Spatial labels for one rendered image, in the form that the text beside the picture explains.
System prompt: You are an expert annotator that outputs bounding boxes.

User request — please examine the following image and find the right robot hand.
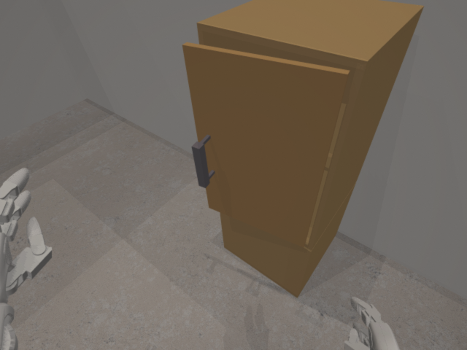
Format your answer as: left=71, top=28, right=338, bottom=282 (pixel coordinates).
left=344, top=297, right=400, bottom=350

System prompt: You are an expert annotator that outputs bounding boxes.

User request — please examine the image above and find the cupboard door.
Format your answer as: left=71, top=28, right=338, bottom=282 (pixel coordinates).
left=182, top=42, right=350, bottom=247

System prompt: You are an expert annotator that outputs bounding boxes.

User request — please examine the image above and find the robot left forearm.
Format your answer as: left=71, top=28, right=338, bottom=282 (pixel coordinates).
left=0, top=303, right=18, bottom=350

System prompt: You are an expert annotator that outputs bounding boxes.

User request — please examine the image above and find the handle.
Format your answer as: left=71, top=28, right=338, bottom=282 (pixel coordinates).
left=192, top=135, right=215, bottom=188

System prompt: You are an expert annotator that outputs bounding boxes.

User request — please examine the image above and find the left robot hand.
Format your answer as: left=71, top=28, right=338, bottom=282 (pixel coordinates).
left=0, top=168, right=52, bottom=304

